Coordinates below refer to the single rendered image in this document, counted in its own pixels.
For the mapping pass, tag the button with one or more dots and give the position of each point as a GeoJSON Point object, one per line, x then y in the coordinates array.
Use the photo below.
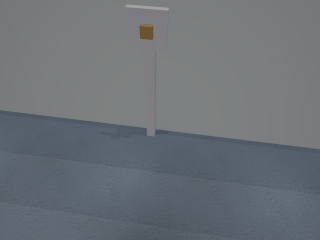
{"type": "Point", "coordinates": [146, 31]}

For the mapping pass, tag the panel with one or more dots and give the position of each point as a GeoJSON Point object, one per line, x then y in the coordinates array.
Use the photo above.
{"type": "Point", "coordinates": [159, 18]}

